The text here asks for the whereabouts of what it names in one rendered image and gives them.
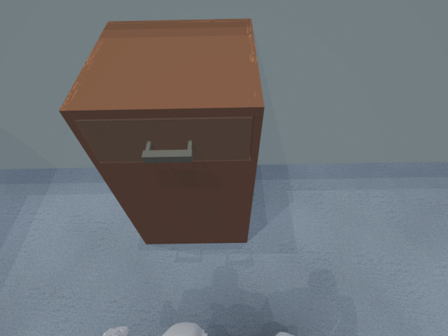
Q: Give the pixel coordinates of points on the handle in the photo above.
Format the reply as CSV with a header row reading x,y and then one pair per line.
x,y
160,156

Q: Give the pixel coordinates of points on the cabinet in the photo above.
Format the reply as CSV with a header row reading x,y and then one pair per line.
x,y
175,69

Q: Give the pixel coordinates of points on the drawer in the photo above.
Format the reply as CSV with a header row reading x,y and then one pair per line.
x,y
213,138

